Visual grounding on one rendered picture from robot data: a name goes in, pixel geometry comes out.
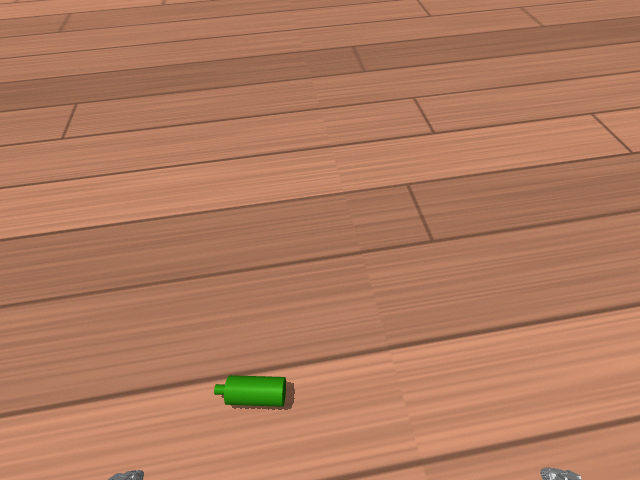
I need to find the bottle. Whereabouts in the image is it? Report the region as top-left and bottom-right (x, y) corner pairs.
(214, 375), (286, 407)

